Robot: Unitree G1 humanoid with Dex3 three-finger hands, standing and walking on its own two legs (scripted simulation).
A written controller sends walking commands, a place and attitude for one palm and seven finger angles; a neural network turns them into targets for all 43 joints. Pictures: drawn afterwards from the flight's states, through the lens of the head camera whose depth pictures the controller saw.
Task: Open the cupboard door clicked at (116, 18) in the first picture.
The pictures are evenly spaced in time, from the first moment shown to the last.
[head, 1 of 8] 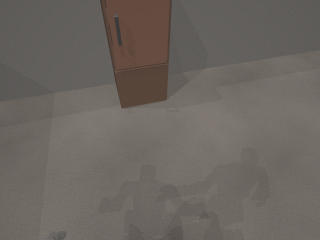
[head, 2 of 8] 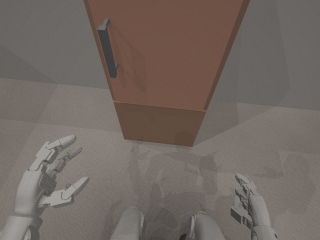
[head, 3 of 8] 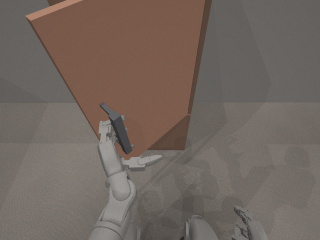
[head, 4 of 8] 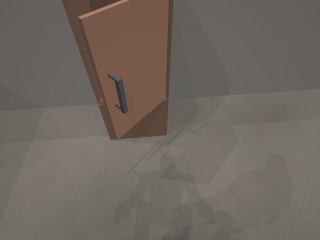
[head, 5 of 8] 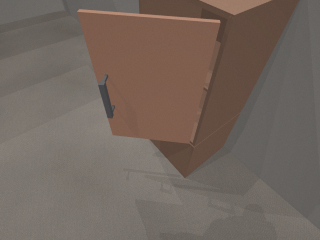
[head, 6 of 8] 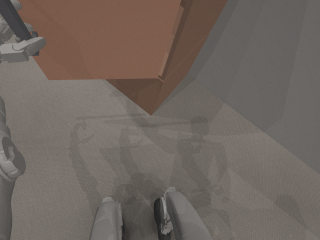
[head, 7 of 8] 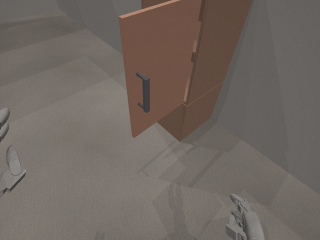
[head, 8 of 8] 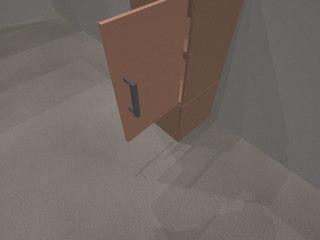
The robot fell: no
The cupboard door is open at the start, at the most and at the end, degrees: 0 93 92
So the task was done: yes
